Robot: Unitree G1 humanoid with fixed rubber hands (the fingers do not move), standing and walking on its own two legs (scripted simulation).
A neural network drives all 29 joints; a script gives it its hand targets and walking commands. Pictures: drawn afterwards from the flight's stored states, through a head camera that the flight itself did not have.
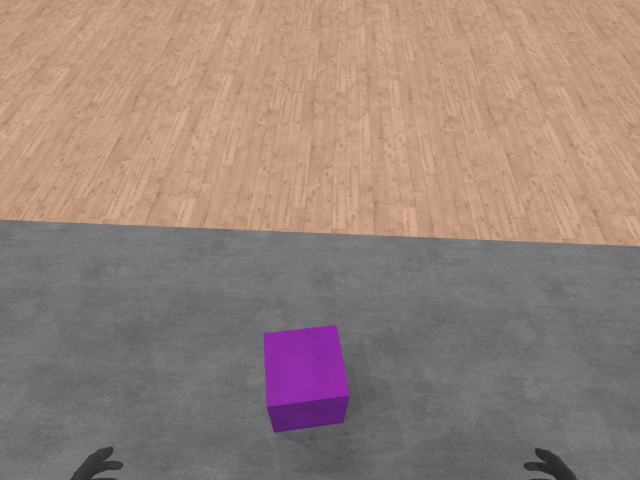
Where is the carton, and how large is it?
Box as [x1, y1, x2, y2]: [263, 325, 348, 432]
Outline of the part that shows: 336,325 263,333 266,403 274,432 337,423 343,421 348,399 348,390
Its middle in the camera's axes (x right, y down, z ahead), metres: -0.05 +0.42 +1.13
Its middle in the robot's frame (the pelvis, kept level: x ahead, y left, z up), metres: +0.46 +0.05 -0.66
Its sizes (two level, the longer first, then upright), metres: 0.210 0.200 0.250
